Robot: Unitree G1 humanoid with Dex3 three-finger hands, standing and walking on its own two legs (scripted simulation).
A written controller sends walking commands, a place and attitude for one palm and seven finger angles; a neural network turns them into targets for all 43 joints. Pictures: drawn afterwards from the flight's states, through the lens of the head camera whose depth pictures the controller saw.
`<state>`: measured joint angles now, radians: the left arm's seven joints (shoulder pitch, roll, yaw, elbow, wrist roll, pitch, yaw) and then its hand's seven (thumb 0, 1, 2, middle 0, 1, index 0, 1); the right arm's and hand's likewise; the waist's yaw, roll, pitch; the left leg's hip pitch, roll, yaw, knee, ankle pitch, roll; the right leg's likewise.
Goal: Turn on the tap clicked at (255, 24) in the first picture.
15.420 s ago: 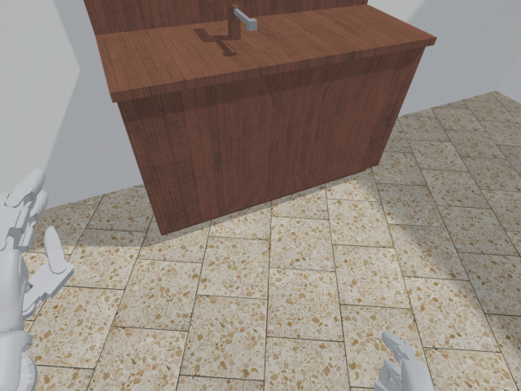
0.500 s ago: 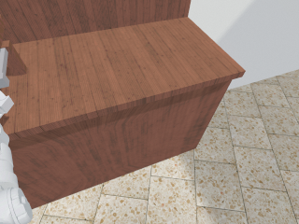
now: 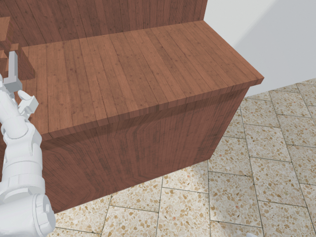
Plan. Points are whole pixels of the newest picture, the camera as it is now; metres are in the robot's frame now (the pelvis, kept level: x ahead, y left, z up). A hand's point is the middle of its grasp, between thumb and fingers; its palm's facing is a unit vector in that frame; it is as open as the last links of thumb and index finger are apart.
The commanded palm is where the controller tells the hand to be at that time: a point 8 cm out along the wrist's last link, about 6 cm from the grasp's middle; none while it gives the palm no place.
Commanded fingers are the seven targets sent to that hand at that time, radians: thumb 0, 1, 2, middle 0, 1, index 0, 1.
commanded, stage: push the lever round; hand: left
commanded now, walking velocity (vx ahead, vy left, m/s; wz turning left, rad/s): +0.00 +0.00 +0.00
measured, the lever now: (13, 84) +0.44 +0.38 +0.14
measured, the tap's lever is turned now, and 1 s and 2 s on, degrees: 4 31 62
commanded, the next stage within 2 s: lift the hand up off the lever in 1.98 s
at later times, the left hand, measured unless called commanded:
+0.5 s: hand (51, 93) +0.43 +0.29 +0.12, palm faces +0.75 -0.66 -0.06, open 7.9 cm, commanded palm +0.38 +0.31 +0.12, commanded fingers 0.00 0.90 0.90 -0.15 -0.15 -0.15 -0.15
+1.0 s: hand (70, 83) +0.46 +0.25 +0.13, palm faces +0.81 -0.57 -0.08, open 8.0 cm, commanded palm +0.41 +0.27 +0.12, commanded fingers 0.00 0.90 0.90 -0.15 -0.15 -0.15 -0.15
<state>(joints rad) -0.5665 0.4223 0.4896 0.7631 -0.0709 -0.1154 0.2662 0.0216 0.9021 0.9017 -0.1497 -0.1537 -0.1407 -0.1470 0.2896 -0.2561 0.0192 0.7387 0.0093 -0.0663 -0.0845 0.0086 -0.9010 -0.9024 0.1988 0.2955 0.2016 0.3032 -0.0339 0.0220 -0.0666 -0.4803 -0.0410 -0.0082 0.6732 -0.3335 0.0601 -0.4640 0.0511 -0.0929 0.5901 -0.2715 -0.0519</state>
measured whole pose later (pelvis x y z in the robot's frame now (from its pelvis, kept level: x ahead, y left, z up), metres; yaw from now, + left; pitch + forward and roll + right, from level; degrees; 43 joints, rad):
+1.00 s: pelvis -0.01 -0.02 -0.01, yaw +0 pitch +11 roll -1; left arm -0.89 0.34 0.51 1.08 0.10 -0.14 0.73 0.02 0.90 0.90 -0.15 -0.15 -0.12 -0.13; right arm 0.32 -0.24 -0.01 0.80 -0.07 -0.03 -0.01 0.01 -0.90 -0.90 0.20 0.30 0.20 0.30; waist -0.11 0.03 -0.10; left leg -0.58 -0.03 -0.02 0.71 -0.32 0.04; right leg -0.57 0.06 -0.11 0.64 -0.27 -0.08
